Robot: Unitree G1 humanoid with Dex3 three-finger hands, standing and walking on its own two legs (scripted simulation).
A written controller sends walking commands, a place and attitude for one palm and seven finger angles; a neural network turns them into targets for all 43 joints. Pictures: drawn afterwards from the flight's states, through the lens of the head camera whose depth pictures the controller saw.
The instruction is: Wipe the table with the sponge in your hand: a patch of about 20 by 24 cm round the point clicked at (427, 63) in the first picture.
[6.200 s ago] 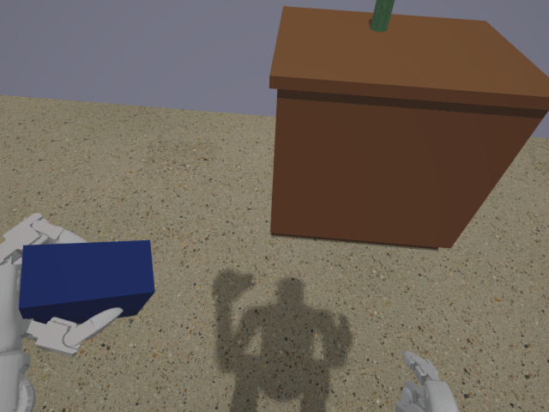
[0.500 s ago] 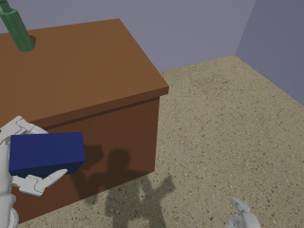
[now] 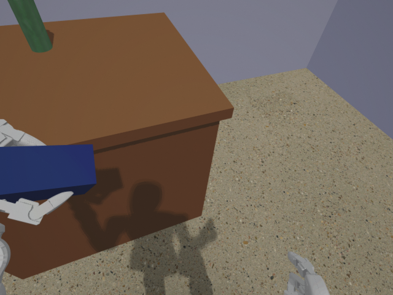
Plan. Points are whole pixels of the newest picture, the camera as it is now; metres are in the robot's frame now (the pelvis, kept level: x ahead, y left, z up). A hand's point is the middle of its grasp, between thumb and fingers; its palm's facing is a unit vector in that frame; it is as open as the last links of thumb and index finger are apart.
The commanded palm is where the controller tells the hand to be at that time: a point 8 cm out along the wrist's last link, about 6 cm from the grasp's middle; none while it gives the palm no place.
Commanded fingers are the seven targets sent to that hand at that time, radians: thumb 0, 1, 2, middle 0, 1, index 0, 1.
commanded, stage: look again from close up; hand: left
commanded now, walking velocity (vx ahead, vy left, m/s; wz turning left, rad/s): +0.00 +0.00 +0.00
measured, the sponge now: (61, 174) +0.24 +0.24 +0.16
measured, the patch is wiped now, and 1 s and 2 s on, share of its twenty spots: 0.00 0.00 0.00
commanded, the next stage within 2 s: shuffle to correct the standing spot in 0.10 s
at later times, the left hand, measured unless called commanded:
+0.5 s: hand (55, 151) +0.29 +0.27 +0.16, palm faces +0.42 -0.84 -0.35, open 9.8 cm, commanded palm +0.22 +0.30 +0.18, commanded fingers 0.00 0.10 1.30 -1.20 -1.60 -1.20 -1.60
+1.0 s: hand (103, 114) +0.38 +0.22 +0.17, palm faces +0.37 -0.78 -0.49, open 9.8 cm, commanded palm +0.31 +0.27 +0.18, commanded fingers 0.00 0.10 1.30 -1.20 -1.60 -1.20 -1.60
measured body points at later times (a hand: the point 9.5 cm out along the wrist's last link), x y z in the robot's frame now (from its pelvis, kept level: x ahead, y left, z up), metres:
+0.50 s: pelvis +0.07 +0.02 +0.00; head +0.08 +0.04 +0.45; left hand +0.26 +0.31 +0.18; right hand +0.28 -0.18 -0.07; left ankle +0.06 +0.09 -0.74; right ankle +0.05 -0.12 -0.74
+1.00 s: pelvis +0.16 -0.02 -0.02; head +0.18 -0.03 +0.43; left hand +0.35 +0.26 +0.19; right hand +0.30 -0.24 -0.12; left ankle +0.07 +0.09 -0.73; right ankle +0.24 -0.09 -0.74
